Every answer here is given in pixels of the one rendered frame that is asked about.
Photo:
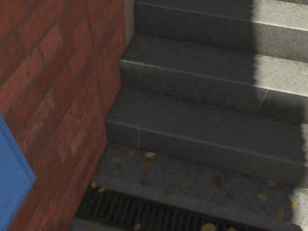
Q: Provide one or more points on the stairs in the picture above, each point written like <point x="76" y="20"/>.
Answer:
<point x="222" y="83"/>

